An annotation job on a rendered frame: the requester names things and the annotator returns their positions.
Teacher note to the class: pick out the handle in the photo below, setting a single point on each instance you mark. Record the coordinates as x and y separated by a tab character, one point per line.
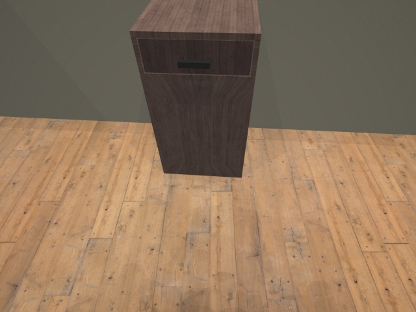
198	64

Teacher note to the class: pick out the cabinet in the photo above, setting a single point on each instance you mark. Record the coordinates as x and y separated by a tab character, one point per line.
200	121

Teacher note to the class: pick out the drawer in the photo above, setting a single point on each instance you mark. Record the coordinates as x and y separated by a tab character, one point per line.
227	57

